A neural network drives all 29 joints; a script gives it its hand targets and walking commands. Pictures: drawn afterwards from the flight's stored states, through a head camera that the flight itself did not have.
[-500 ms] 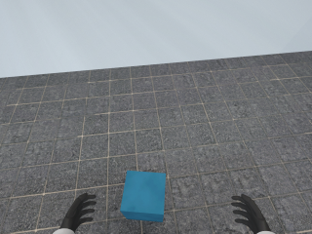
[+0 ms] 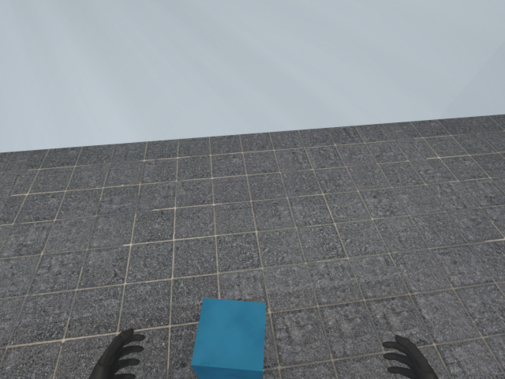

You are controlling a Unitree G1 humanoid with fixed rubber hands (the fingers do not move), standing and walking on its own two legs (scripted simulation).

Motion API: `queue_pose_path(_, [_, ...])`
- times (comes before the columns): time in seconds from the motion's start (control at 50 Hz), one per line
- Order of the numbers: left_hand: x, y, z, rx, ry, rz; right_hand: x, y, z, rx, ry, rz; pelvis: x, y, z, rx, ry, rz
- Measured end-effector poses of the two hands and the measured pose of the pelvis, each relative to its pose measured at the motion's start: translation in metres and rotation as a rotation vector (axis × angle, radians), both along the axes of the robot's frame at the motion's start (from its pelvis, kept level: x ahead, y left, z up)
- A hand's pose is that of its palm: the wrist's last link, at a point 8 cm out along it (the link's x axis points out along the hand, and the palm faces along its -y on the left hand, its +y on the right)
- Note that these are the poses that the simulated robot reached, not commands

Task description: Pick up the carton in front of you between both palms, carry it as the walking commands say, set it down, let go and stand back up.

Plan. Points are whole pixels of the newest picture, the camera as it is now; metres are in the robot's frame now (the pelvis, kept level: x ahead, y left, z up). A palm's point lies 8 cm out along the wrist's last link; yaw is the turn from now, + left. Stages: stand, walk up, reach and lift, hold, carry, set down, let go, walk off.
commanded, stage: stand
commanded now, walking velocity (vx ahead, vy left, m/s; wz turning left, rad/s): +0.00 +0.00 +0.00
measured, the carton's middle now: (232, 343) +0.37 +0.09 -0.65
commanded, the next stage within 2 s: none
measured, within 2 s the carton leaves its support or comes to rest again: neither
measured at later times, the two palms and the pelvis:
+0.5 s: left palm out of the picture +0.13 +0.30 -0.09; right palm out of the picture +0.14 -0.28 -0.09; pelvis +0.01 +0.02 +0.00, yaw -1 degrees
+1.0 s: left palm out of the picture +0.10 +0.31 -0.10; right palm out of the picture +0.10 -0.29 -0.09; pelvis +0.00 +0.02 +0.00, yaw -1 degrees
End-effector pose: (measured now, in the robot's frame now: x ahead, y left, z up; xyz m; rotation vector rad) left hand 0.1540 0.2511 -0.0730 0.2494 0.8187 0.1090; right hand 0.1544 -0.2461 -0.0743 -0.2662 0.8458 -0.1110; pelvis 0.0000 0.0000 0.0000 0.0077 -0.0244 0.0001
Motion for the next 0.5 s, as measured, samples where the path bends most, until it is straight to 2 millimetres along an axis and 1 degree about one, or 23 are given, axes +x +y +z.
queue_pose_path(0.1, [-0.008,0.032,-0.007,0.072,0.037,0.027,-0.013,-0.023,-0.006,-0.083,0.062,-0.035,0.004,0.004,-0.002,-0.007,0.024,-0.005])
queue_pose_path(0.18, [-0.013,0.045,-0.012,0.096,0.068,0.032,-0.016,-0.032,-0.006,-0.118,0.085,-0.049,0.007,0.008,-0.003,-0.008,0.032,-0.010])
queue_pose_path(0.24, [-0.015,0.048,-0.016,0.102,0.088,0.029,-0.015,-0.034,-0.006,-0.129,0.092,-0.056,0.009,0.010,-0.003,-0.008,0.033,-0.013])
queue_pose_path(0.36, [-0.017,0.049,-0.021,0.101,0.114,0.020,-0.014,-0.032,-0.008,-0.127,0.100,-0.063,0.012,0.014,-0.002,-0.007,0.031,-0.016])
queue_pose_path(0.5, [-0.020,0.050,-0.022,0.104,0.129,0.021,-0.019,-0.030,-0.012,-0.119,0.118,-0.072,0.011,0.016,-0.001,-0.005,0.022,-0.017])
